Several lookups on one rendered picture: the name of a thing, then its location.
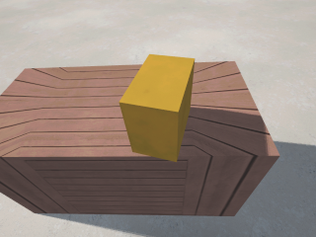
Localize pedestal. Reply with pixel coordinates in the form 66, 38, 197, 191
0, 61, 280, 216

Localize carton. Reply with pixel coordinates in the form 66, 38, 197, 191
118, 54, 195, 162

